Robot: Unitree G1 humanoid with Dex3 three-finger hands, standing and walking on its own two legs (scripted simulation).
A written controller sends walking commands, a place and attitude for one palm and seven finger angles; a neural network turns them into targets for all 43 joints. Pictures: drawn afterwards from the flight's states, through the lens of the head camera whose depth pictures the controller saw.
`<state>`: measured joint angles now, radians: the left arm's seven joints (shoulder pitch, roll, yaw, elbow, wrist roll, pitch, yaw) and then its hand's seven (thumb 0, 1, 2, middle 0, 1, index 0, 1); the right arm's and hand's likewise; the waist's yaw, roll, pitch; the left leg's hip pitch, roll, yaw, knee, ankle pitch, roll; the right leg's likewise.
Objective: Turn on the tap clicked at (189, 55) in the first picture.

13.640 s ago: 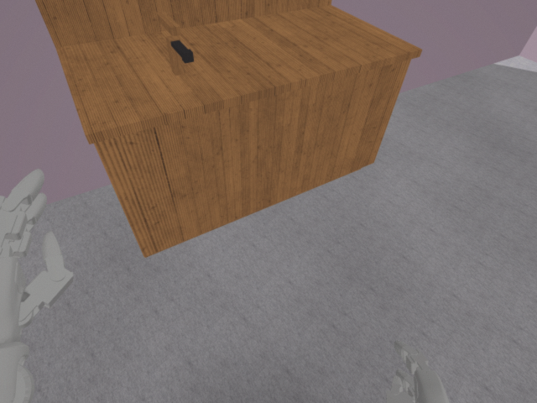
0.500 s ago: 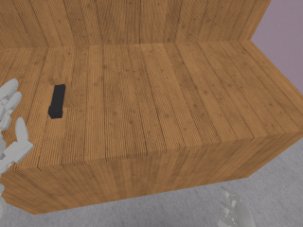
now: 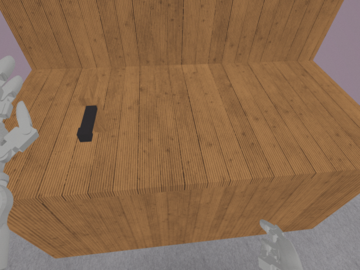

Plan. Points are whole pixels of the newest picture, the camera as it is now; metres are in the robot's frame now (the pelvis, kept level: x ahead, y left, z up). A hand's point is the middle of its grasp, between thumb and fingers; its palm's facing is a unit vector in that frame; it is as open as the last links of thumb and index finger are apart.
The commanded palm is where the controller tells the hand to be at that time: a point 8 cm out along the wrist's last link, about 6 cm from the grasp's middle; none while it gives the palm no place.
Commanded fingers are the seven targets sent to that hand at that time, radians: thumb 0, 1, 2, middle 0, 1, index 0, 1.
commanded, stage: turn the palm inward beside the body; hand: left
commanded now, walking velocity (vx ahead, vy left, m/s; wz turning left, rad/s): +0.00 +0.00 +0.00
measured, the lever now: (85, 134) +0.38 +0.30 +0.06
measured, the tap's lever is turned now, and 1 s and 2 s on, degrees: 0 0 0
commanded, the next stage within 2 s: none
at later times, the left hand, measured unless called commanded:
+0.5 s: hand (89, 173) +0.23 +0.20 +0.14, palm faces +0.37 -0.87 -0.33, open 7.4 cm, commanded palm +0.18 +0.25 +0.17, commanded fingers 0.00 0.90 0.90 -0.20 -0.30 -0.20 -0.30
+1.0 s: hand (99, 181) +0.22 +0.18 +0.13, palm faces +0.37 -0.90 -0.24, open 7.4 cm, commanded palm +0.17 +0.23 +0.15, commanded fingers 0.00 0.90 0.90 -0.20 -0.30 -0.20 -0.30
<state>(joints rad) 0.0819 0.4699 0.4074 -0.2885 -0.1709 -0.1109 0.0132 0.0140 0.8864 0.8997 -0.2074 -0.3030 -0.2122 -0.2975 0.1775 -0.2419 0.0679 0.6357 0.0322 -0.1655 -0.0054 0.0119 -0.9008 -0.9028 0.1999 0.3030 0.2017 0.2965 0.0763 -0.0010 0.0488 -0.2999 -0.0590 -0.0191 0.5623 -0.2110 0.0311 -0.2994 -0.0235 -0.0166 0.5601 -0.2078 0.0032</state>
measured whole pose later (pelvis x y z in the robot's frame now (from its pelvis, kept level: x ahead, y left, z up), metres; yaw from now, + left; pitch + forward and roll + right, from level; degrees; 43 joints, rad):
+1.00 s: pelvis +0.06 -0.06 -0.01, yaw +3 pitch +3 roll +0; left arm 0.54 0.30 0.30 -0.43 -0.25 -0.14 -0.02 0.02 0.89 0.90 -0.20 -0.30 -0.21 -0.30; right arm 0.21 -0.25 0.00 0.65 0.04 -0.29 -0.08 0.01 -0.90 -0.90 0.20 0.30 0.20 0.30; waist 0.09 0.05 -0.07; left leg -0.41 0.00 -0.09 0.73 -0.37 -0.04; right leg -0.39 0.03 -0.11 0.72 -0.38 -0.07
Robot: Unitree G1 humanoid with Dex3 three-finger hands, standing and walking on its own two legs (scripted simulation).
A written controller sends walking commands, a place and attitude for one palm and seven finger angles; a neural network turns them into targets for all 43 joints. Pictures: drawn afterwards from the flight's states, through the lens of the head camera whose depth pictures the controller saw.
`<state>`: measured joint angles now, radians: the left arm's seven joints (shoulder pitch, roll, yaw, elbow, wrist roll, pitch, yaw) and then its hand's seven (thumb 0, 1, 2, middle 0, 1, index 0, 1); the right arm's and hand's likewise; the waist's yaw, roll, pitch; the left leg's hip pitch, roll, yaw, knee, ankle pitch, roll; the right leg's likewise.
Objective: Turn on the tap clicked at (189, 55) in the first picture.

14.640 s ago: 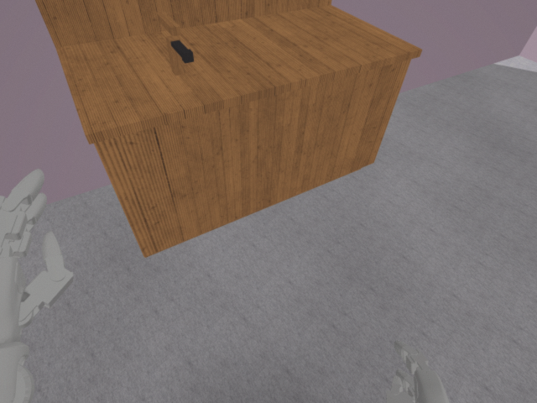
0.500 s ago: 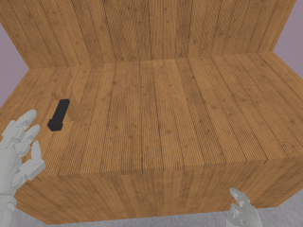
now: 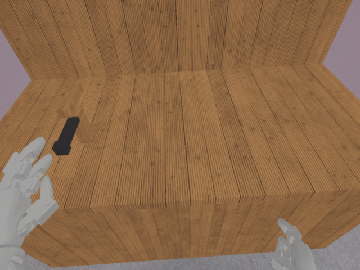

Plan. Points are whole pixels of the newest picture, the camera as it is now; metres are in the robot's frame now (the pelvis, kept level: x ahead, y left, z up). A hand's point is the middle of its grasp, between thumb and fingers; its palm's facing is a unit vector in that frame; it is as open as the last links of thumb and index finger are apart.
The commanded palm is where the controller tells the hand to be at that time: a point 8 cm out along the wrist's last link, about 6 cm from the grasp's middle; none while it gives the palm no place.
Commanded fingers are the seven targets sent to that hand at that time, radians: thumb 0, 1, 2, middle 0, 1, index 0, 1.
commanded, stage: turn the palm inward beside the body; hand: left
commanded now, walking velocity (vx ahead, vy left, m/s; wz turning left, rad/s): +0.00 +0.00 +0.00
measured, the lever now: (61, 147) +0.34 +0.35 +0.08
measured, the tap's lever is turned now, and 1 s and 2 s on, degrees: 0 0 0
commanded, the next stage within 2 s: reach beside the lever's end, fingers flat in 1.06 s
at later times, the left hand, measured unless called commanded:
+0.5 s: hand (37, 213) +0.16 +0.26 +0.14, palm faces +0.38 -0.91 -0.15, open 7.4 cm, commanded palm +0.12 +0.30 +0.15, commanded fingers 0.00 0.90 0.90 -0.20 -0.30 -0.20 -0.30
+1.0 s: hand (45, 214) +0.16 +0.25 +0.14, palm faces +0.38 -0.92 -0.13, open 7.4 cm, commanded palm +0.12 +0.29 +0.15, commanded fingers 0.00 0.90 0.90 -0.20 -0.30 -0.20 -0.30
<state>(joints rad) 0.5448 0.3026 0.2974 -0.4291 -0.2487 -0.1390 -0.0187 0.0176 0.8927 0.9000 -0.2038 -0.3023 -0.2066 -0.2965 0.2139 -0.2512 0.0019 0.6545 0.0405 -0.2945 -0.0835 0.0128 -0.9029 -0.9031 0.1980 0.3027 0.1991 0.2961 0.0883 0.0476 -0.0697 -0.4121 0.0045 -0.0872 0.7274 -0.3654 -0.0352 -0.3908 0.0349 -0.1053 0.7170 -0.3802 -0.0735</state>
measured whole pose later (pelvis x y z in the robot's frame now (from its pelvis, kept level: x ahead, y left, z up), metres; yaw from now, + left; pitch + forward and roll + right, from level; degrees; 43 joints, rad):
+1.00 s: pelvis -0.01 +0.02 +0.00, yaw +0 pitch +1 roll -1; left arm 0.58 0.25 0.22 -0.52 -0.27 0.03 0.08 0.02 0.90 0.90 -0.20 -0.30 -0.20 -0.30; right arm 0.22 -0.24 0.05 0.63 0.04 -0.30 -0.10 0.01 -0.90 -0.90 0.20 0.30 0.20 0.30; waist 0.09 0.06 -0.07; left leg -0.40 -0.02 -0.08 0.73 -0.35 -0.01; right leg -0.37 0.01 -0.10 0.70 -0.36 -0.05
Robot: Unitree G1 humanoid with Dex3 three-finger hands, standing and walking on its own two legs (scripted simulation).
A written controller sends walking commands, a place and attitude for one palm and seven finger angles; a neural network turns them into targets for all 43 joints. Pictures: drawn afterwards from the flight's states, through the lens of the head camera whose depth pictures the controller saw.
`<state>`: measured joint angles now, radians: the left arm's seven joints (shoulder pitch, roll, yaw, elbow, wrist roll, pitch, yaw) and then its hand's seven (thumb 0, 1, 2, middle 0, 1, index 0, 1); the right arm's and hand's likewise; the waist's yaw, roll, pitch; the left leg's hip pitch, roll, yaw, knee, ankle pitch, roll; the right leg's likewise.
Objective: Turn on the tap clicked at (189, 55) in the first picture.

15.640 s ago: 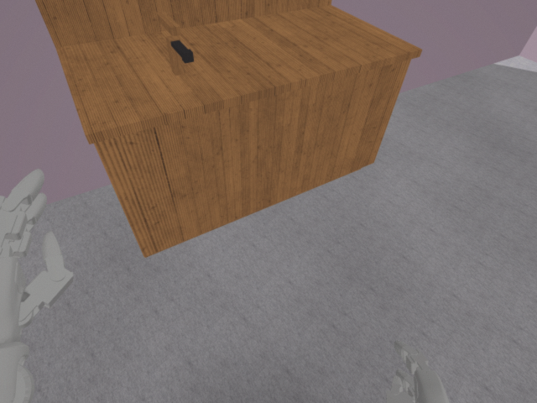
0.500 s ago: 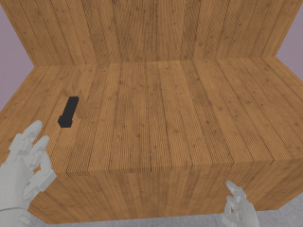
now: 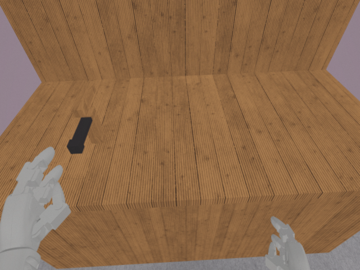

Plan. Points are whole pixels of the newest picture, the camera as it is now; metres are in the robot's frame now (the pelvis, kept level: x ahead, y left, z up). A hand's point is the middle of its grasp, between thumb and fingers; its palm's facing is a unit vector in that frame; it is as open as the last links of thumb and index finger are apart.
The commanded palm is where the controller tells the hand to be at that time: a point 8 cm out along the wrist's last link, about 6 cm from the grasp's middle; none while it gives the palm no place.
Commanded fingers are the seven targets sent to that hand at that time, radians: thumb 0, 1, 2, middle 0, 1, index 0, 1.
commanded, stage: turn the palm inward beside the body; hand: left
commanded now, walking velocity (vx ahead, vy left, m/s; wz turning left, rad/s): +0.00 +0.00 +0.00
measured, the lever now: (75, 146) +0.36 +0.32 +0.08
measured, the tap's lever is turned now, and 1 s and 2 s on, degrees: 0 0 0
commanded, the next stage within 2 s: reach beside the lever's end, fingers flat in 0.06 s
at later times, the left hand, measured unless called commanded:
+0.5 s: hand (68, 200) +0.19 +0.23 +0.13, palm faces +0.41 -0.90 -0.15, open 7.4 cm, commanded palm +0.16 +0.28 +0.13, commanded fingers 0.00 0.90 0.90 -0.20 -0.30 -0.20 -0.30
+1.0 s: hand (57, 185) +0.23 +0.28 +0.12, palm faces +0.43 -0.89 -0.14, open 7.5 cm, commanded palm +0.20 +0.32 +0.11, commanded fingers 0.00 0.90 0.90 -0.18 -0.24 -0.18 -0.24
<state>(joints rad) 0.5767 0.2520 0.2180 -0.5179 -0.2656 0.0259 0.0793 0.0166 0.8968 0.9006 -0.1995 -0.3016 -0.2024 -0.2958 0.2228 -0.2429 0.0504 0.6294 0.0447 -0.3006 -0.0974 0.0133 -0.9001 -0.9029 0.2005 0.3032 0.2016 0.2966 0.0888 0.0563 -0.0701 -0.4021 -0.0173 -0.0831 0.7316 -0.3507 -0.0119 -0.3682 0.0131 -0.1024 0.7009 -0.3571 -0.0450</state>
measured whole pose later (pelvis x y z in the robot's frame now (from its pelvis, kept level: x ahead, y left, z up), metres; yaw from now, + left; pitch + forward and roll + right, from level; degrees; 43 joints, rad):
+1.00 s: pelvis +0.01 -0.01 +0.00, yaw -1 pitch +3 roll -1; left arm 0.32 0.30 0.39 -0.10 -0.31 -0.08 -0.03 0.02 0.90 0.90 -0.19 -0.27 -0.19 -0.26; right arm 0.22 -0.26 0.02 0.69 0.06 -0.30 -0.12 0.01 -0.90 -0.90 0.20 0.30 0.20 0.30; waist 0.07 0.05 -0.06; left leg -0.41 -0.01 -0.08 0.69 -0.34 -0.02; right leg -0.38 0.02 -0.10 0.67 -0.35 -0.05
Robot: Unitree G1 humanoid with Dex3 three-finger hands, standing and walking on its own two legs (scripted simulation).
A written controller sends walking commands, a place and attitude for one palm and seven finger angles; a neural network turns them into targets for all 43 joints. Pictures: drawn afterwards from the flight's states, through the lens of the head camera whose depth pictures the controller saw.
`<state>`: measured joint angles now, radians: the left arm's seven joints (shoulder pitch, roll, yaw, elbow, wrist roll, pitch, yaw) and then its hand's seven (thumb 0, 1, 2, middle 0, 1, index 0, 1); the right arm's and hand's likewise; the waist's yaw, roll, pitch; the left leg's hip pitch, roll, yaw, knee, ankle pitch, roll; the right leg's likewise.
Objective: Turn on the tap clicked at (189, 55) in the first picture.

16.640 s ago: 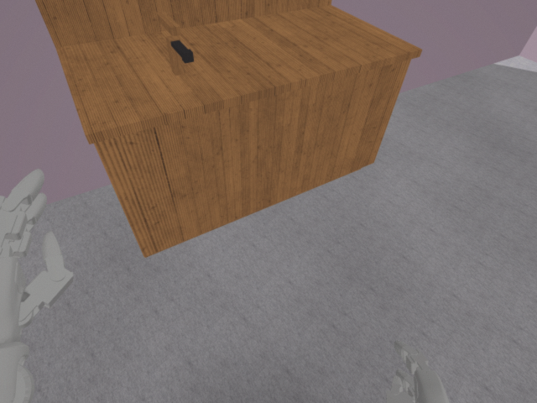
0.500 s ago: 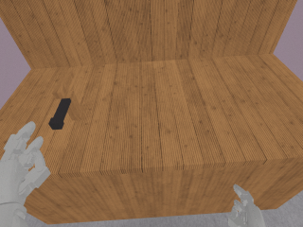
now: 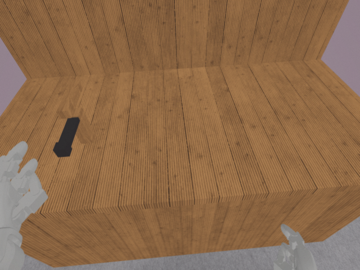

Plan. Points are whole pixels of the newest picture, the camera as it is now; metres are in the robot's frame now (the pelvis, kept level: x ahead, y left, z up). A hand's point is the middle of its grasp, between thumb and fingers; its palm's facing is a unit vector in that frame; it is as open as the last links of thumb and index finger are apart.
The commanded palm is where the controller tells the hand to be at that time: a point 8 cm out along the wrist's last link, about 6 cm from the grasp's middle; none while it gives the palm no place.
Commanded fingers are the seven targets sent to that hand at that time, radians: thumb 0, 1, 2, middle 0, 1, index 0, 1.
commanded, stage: reach beside the lever's end, fingers flat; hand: left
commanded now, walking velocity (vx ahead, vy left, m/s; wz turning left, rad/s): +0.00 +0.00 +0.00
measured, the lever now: (62, 149) +0.34 +0.33 +0.07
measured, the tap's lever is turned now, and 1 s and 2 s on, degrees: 0 0 0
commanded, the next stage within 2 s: push the lever round in 1.36 s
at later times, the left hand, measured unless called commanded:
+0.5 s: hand (42, 177) +0.25 +0.32 +0.09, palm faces +0.44 -0.89 -0.12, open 7.7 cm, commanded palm +0.22 +0.36 +0.09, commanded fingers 0.00 0.90 0.90 -0.16 -0.18 -0.16 -0.18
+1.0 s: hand (45, 159) +0.31 +0.36 +0.07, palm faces +0.45 -0.88 -0.14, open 7.8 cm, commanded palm +0.26 +0.39 +0.07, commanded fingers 0.00 0.90 0.90 -0.15 -0.15 -0.15 -0.15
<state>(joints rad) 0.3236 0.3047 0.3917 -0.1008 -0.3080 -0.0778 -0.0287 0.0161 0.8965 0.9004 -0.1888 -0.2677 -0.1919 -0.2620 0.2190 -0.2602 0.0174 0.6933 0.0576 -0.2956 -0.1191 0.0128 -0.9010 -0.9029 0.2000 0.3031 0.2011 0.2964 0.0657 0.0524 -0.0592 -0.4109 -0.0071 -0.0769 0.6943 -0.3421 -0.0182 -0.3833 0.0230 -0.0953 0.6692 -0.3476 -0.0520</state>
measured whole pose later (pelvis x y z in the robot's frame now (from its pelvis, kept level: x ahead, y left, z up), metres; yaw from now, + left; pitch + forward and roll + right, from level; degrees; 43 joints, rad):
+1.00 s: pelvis +0.00 +0.02 -0.01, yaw -2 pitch +8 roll -2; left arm -0.12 0.44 0.53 0.49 -0.23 -0.20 -0.11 0.02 0.90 0.90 -0.15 -0.15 -0.15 -0.15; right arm 0.25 -0.27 0.01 0.69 0.03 -0.16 -0.11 0.01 -0.90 -0.90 0.20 0.30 0.20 0.30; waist 0.00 0.03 -0.06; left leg -0.54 -0.01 -0.05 0.75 -0.35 0.01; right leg -0.50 0.02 -0.07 0.69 -0.33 -0.03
